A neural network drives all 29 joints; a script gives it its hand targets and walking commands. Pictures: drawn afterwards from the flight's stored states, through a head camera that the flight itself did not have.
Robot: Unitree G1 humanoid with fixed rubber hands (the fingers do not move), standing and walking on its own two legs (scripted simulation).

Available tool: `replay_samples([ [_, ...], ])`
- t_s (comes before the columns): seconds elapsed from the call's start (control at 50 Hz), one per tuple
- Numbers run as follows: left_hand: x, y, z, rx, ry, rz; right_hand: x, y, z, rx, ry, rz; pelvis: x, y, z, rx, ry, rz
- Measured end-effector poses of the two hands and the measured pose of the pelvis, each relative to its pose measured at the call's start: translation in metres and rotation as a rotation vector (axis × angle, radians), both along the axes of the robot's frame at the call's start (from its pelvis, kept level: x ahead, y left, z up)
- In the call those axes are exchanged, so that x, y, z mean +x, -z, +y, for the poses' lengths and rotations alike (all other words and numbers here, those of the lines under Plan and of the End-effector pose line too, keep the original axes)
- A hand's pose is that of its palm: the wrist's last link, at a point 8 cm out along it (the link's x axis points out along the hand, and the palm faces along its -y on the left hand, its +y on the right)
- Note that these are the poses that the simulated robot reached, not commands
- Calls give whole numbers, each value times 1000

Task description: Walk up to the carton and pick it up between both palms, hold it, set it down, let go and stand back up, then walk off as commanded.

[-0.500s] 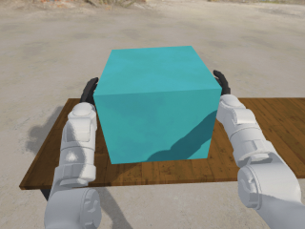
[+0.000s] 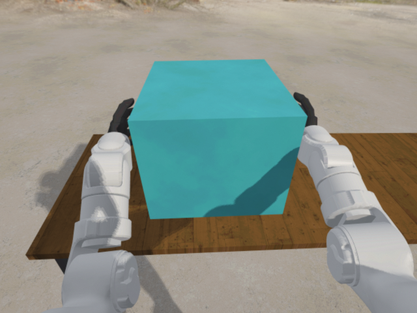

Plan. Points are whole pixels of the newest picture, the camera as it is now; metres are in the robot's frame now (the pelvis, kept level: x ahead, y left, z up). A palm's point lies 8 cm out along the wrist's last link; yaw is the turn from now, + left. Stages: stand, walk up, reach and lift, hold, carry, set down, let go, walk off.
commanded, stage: hold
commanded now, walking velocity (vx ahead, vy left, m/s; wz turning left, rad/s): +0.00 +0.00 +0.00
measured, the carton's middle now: (213, 131) +0.45 +0.01 +0.19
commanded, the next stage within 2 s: none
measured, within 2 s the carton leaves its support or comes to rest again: neither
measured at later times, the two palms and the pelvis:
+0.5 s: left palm (115, 132) +0.35 +0.19 +0.24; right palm (311, 123) +0.38 -0.16 +0.25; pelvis +0.00 +0.00 +0.00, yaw +0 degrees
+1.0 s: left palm (114, 130) +0.35 +0.19 +0.25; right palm (312, 121) +0.38 -0.16 +0.26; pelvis -0.01 +0.00 +0.00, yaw +0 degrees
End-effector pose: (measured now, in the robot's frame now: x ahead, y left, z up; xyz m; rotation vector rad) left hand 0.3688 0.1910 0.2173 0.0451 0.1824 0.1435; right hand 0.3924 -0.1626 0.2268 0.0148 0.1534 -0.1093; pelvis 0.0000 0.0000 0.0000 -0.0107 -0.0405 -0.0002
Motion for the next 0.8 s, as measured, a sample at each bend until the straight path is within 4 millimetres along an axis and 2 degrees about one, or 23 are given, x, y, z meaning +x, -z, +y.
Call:
replay_samples([
  [0.36,-12,-21,1,9,-8,-45,-8,-23,1,42,-6,-43,-2,0,0,0,0,-11],
  [0.8,-17,-26,0,-5,0,-29,-16,-29,0,36,1,-27,-6,0,0,0,-1,-18],
])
